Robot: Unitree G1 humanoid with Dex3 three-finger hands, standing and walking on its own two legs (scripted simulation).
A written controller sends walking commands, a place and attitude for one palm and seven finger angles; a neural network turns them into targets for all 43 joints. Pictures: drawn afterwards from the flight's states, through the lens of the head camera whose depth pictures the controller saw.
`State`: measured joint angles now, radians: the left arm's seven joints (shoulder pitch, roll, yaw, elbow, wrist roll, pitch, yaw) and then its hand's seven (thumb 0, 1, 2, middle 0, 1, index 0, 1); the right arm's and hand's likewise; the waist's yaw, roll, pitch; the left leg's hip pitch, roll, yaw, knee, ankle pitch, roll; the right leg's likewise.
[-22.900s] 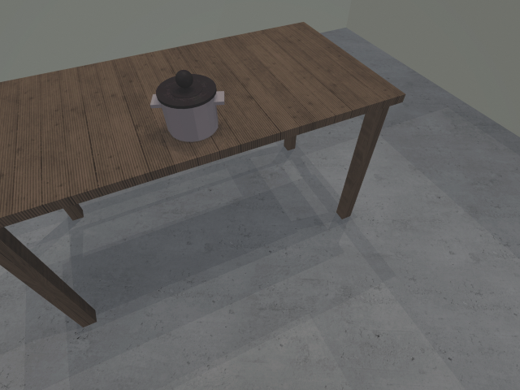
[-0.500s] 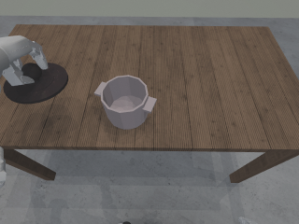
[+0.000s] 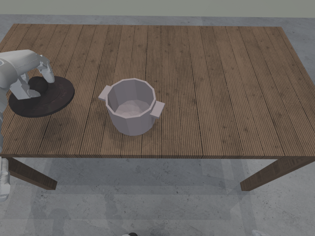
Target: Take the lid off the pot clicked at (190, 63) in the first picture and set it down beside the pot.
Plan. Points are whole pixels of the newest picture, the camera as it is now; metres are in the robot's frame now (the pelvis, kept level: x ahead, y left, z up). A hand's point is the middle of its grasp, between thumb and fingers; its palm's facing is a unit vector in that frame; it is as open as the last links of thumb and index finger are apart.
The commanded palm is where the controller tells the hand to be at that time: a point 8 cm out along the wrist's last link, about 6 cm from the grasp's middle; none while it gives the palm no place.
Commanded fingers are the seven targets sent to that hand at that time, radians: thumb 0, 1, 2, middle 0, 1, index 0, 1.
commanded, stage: lower the lid onto the table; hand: left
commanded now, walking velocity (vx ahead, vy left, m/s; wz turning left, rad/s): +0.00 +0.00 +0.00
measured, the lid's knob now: (38, 85) +0.47 +0.31 +0.09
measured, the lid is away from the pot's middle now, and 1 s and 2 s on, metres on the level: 0.23 0.23 0.23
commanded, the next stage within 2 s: none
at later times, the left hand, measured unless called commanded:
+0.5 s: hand (37, 90) +0.45 +0.30 +0.09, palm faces -0.46 -0.11 -0.88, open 7.7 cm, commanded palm +0.46 +0.32 +0.15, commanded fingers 0.00 0.65 1.01 -0.96 -1.06 -0.83 -1.02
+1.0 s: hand (42, 98) +0.45 +0.31 +0.05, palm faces -0.49 -0.10 -0.86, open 7.7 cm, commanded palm +0.48 +0.32 +0.12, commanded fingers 0.00 0.65 1.01 -0.96 -1.06 -0.83 -1.02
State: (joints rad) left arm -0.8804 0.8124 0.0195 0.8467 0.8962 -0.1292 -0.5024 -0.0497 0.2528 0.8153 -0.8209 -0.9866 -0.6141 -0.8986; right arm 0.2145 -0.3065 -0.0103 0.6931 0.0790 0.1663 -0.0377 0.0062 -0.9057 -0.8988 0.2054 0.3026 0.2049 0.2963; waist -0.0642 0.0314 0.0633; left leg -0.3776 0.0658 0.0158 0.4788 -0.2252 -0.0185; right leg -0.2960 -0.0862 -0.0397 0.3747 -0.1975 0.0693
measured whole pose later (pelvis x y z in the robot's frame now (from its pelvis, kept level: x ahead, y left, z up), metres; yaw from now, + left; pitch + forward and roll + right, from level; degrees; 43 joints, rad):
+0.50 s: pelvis +0.00 +0.00 +0.00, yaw -1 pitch +9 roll -1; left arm -0.85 0.81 0.07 0.92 0.92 -0.17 -0.44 -0.05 0.26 0.81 -0.82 -0.99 -0.61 -0.90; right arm 0.23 -0.31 -0.02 0.71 0.08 0.16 -0.05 0.01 -0.91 -0.90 0.21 0.30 0.21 0.30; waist -0.09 0.03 0.05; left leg -0.42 0.08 0.02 0.50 -0.24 -0.02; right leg -0.34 -0.08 -0.03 0.41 -0.21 0.07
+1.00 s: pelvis +0.00 +0.00 -0.01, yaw -1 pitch +11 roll -2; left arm -0.86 0.82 0.06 0.99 0.95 -0.20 -0.40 -0.05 0.26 0.81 -0.82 -0.99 -0.61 -0.90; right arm 0.25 -0.30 -0.01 0.72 0.08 0.15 -0.08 0.00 -0.90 -0.90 0.21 0.30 0.21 0.30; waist -0.11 0.01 0.03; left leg -0.50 0.08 0.02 0.57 -0.27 -0.02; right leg -0.42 -0.07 -0.02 0.46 -0.23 0.07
